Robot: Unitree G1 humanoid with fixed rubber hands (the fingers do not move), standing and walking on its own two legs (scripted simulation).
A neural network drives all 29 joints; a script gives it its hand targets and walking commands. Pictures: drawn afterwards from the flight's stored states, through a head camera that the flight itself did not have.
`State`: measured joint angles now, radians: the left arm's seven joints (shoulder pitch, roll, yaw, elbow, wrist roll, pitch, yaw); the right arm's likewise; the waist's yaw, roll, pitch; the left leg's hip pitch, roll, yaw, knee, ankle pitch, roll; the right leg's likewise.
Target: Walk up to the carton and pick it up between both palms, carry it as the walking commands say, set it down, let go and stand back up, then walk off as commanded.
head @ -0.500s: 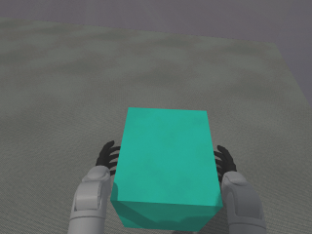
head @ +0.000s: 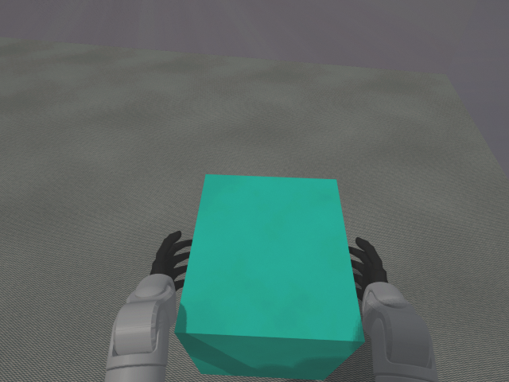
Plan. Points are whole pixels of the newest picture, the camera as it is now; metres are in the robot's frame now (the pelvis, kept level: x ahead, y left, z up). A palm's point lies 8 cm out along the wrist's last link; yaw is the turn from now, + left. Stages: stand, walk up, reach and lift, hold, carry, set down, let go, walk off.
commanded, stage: carry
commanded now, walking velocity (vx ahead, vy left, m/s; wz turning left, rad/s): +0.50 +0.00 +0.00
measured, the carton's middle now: (266, 280) +0.30 +0.00 -0.02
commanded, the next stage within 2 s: none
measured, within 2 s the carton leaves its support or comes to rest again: neither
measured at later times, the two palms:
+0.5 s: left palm (157, 197) +0.40 +0.20 +0.09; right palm (336, 203) +0.39 -0.12 +0.09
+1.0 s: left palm (191, 122) +0.63 +0.17 +0.10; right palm (327, 128) +0.63 -0.14 +0.09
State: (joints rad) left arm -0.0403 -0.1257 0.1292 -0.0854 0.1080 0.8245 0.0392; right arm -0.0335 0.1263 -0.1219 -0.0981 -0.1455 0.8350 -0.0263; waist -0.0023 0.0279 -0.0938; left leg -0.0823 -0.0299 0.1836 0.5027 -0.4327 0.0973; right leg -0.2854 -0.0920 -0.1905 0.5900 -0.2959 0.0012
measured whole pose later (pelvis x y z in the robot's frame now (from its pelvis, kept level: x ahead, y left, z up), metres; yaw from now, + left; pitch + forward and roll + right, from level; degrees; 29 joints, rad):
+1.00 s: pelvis +0.40 +0.02 +0.02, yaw +0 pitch +3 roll +0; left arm 0.05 -0.13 0.07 -0.58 0.03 1.16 0.11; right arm 0.04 0.13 -0.08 -0.60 -0.05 1.20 -0.10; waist 0.01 0.06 -0.02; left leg -0.33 0.05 0.05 0.74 -0.40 -0.03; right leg -0.31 -0.03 -0.25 0.30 -0.06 -0.07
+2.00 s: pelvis +0.50 +0.07 +0.01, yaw -1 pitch +1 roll +0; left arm -0.05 -0.13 0.10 -0.32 0.07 1.05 0.08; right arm -0.03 0.13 -0.12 -0.34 -0.08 1.06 -0.08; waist 0.01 0.00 -0.07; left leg -0.21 0.02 0.13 0.48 -0.29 0.02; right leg -0.19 -0.12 -0.18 0.48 -0.30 0.05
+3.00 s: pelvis +0.47 +0.05 +0.01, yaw -2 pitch +2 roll +0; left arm -0.09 -0.13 0.14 -0.06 0.11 0.83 0.04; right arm -0.09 0.13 -0.15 -0.08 -0.13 0.84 -0.04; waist 0.01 0.00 -0.08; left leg -0.29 0.06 0.13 0.50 -0.24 0.00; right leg -0.27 -0.09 -0.19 0.51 -0.26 0.01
